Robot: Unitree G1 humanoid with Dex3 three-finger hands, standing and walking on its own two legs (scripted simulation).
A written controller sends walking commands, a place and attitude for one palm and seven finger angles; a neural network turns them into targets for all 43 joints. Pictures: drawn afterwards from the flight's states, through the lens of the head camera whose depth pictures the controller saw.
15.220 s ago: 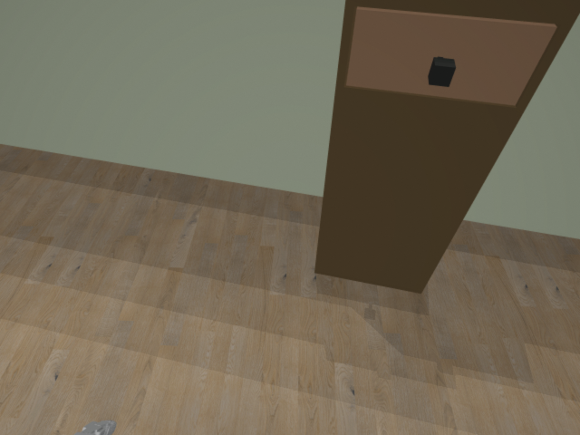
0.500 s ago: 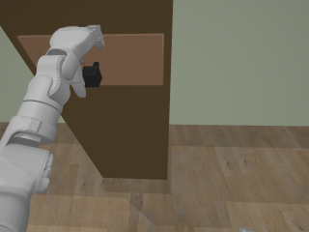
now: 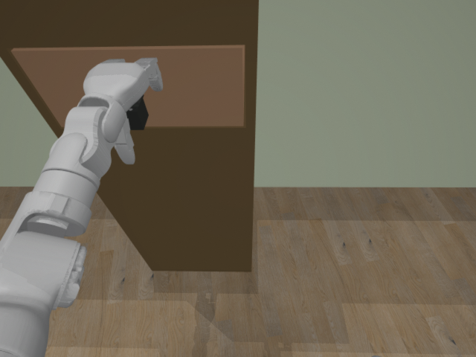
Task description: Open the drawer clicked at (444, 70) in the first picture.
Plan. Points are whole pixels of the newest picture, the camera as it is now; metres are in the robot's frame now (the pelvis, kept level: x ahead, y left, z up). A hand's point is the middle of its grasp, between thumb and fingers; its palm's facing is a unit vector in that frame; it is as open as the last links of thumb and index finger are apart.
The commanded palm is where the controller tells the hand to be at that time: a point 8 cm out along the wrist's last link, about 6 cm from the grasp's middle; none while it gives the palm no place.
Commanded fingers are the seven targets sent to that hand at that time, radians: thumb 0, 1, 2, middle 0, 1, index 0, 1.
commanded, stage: lower the fingers behind the handle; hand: left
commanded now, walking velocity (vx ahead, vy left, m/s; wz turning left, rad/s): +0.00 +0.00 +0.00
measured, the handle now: (134, 106) +0.51 +0.20 +0.15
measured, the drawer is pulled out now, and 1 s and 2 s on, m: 0.00 0.00 0.00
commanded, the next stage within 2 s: close the thumb around the handle in 0.96 s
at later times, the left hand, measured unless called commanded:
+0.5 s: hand (135, 129) +0.46 +0.19 +0.14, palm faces -0.02 -0.02 -1.00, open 13.8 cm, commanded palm +0.44 +0.20 +0.20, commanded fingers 0.00 -0.50 0.30 -0.30 -1.20 -0.30 -1.20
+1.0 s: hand (135, 127) +0.47 +0.19 +0.14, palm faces +0.00 -0.04 -1.00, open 13.9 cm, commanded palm +0.44 +0.21 +0.20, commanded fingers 0.00 -0.50 0.30 -0.30 -1.20 -0.30 -1.20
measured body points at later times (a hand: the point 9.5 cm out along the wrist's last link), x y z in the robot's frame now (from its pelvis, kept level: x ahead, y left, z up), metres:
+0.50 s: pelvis +0.00 -0.01 +0.00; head +0.04 -0.03 +0.45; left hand +0.45 +0.19 +0.19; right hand +0.09 -0.27 -0.13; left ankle -0.01 +0.09 -0.73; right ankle -0.03 -0.10 -0.73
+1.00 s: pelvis +0.01 -0.01 +0.00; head +0.04 -0.03 +0.45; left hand +0.46 +0.19 +0.19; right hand +0.10 -0.27 -0.13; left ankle -0.01 +0.09 -0.73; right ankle -0.03 -0.10 -0.73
